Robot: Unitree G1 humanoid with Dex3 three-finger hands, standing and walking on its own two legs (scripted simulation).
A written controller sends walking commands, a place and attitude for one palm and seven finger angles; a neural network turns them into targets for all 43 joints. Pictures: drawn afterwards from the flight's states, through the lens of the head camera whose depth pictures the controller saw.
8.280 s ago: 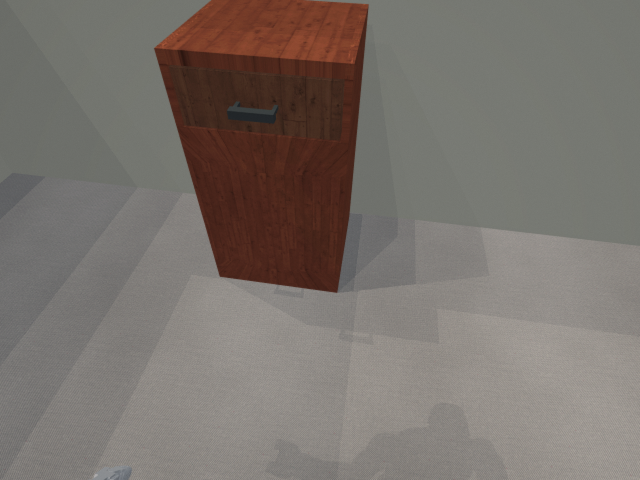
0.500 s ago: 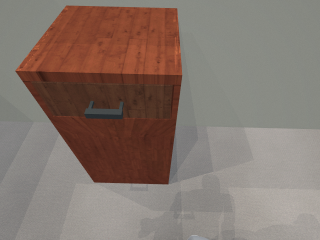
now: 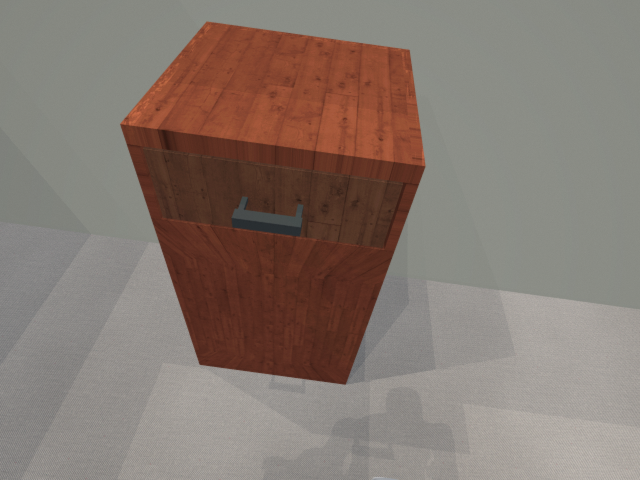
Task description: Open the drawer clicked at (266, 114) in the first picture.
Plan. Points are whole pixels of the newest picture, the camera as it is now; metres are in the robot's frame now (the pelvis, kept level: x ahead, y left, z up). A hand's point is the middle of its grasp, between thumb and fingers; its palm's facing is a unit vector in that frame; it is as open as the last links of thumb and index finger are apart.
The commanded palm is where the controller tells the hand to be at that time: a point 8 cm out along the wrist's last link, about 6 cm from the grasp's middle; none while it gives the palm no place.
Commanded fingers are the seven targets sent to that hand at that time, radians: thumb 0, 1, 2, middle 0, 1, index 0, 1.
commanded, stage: come to a stop and stand still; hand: left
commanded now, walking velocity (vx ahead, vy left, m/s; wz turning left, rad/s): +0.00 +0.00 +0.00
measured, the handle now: (269, 214) +0.53 +0.13 +0.00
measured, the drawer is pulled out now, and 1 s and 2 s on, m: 0.00 0.00 0.00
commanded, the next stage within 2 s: look again from close up in 0.74 s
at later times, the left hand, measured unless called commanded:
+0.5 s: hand out of the picture -0.06 +0.15 -0.17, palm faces -0.01 -0.99 -0.17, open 7.4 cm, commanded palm none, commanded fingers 0.00 0.90 0.90 -0.20 -0.30 -0.20 -0.30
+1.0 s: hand out of the picture -0.06 +0.15 -0.18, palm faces -0.01 -0.99 -0.17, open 7.4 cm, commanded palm none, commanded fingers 0.00 0.90 0.90 -0.20 -0.30 -0.20 -0.30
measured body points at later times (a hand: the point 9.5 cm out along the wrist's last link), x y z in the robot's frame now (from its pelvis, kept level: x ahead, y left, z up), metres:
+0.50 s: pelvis -0.03 +0.00 +0.01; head -0.05 +0.00 +0.46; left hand -0.05 +0.21 -0.15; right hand -0.07 -0.22 -0.16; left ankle +0.03 +0.09 -0.73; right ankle -0.08 -0.11 -0.73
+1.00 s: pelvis -0.03 +0.00 +0.00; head -0.01 +0.00 +0.45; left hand -0.06 +0.21 -0.16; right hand -0.05 -0.20 -0.16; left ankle +0.03 +0.09 -0.73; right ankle -0.08 -0.11 -0.73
